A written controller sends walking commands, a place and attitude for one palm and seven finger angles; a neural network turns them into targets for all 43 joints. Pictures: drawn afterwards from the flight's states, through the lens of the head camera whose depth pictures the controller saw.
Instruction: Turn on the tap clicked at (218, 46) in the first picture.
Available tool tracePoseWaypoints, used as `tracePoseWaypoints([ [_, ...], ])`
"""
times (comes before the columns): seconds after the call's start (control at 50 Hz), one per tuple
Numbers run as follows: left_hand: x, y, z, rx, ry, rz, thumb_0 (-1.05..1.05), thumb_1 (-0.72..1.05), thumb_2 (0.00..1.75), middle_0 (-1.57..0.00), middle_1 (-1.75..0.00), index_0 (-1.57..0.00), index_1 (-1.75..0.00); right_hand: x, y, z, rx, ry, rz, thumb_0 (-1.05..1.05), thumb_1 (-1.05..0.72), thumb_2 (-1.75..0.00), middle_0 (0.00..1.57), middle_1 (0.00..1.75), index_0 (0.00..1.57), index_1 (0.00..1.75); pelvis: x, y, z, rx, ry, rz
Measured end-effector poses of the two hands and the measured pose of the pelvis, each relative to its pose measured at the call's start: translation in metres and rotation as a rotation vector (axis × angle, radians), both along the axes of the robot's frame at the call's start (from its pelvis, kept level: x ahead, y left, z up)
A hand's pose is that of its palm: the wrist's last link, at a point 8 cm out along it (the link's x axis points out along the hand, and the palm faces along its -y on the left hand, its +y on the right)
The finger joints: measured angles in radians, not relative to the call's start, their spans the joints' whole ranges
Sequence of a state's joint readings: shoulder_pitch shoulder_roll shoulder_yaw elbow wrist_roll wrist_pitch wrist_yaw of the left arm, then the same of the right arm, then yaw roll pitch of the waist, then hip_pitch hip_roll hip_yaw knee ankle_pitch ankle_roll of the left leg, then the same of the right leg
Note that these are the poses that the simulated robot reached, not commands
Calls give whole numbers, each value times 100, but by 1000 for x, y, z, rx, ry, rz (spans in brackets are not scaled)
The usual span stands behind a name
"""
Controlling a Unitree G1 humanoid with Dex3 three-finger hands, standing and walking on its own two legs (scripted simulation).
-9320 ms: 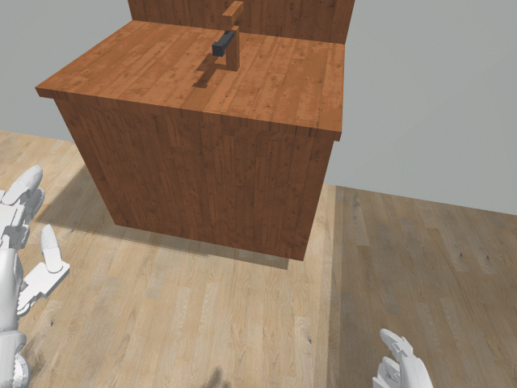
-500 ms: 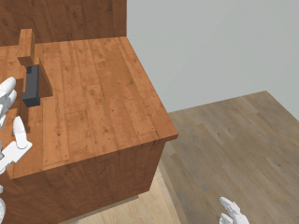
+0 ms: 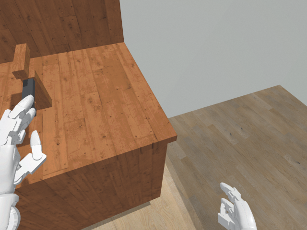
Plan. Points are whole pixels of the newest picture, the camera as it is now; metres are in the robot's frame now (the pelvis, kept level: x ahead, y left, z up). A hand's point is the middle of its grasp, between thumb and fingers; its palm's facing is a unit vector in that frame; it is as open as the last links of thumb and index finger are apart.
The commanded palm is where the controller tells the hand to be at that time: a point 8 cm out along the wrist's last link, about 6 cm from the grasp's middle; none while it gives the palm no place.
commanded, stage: come to a stop and stand still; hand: left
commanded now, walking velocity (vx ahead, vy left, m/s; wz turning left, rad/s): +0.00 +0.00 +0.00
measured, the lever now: (27, 110) +0.35 +0.34 +0.13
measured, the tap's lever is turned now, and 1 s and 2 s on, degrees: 0 0 0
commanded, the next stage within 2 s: look again from close up in 0.06 s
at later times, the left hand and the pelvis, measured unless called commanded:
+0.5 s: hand (30, 153) +0.22 +0.26 +0.15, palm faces +0.40 -0.84 -0.36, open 7.5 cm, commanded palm +0.17 +0.28 +0.18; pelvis +0.01 +0.00 +0.00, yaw +1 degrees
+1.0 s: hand (31, 164) +0.20 +0.24 +0.16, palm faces +0.54 -0.79 -0.30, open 7.5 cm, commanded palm +0.15 +0.27 +0.18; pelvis +0.01 -0.04 -0.01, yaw +4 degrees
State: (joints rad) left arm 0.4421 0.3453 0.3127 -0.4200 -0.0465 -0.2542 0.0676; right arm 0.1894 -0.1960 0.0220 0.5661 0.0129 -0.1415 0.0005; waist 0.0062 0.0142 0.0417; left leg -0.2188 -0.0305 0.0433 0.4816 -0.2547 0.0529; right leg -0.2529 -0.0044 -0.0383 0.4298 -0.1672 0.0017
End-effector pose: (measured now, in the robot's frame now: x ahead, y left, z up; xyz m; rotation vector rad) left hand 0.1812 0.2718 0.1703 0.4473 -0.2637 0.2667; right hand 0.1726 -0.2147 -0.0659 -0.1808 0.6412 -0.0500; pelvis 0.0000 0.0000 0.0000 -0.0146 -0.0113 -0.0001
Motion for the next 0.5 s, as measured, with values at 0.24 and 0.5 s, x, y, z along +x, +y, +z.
tracePoseWaypoints([
  [0.24, -3, 21, 6, -54, -116, 124, 2, 88, 90, -21, -30, -21, -30, -3, -19, 5, -117, 61, 18, 2, -90, -89, 20, 30, 20, 30, 6, -5, 1, -5, -13, 24],
  [0.5, 2, 26, -5, -29, -9, 100, 1, 88, 90, -21, -30, -21, -30, 18, 4, 13, -58, -6, 17, 1, -90, -89, 20, 30, 21, 30, 11, 1, 2, -7, -8, 15],
])
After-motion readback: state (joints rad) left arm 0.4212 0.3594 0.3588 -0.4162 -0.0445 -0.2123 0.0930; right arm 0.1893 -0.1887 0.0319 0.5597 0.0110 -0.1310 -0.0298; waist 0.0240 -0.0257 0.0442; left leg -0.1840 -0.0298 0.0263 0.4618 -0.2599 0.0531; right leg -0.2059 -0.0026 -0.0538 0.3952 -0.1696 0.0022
